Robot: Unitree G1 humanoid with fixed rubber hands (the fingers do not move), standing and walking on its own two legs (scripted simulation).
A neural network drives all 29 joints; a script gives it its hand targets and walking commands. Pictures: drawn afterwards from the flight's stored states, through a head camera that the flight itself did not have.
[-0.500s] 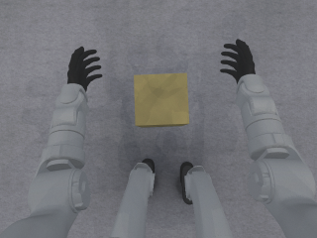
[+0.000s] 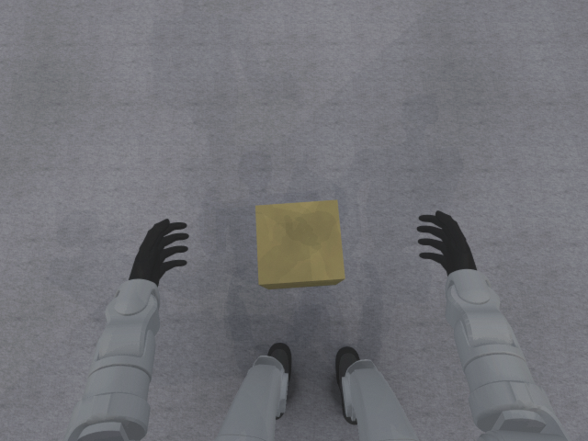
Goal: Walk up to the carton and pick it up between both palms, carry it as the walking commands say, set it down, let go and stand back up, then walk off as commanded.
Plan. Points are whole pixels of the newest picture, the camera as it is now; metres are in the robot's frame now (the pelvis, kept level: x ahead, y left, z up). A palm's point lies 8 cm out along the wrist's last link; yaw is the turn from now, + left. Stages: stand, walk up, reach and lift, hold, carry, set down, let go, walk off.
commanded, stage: let go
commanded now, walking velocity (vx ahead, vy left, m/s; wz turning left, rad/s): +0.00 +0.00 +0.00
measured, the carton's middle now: (299, 249) +0.43 +0.03 -0.60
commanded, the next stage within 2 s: stand in 0.90 s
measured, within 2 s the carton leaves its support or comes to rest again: neither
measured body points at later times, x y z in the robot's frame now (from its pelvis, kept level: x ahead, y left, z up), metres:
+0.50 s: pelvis +0.05 -0.02 +0.05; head +0.09 -0.02 +0.50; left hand +0.20 +0.22 -0.03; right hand +0.22 -0.25 -0.03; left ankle +0.03 +0.10 -0.69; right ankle +0.02 -0.12 -0.69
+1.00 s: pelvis +0.05 -0.01 +0.05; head +0.06 +0.00 +0.50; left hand +0.20 +0.24 -0.04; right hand +0.21 -0.25 -0.04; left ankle +0.03 +0.10 -0.69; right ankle +0.02 -0.12 -0.69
